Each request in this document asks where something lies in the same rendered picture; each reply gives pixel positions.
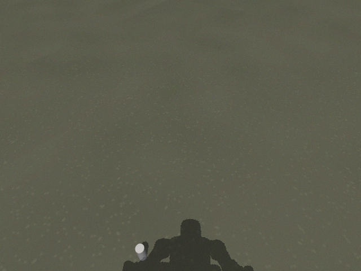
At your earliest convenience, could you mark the can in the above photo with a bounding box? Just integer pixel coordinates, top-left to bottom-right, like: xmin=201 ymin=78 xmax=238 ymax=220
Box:
xmin=135 ymin=243 xmax=147 ymax=261

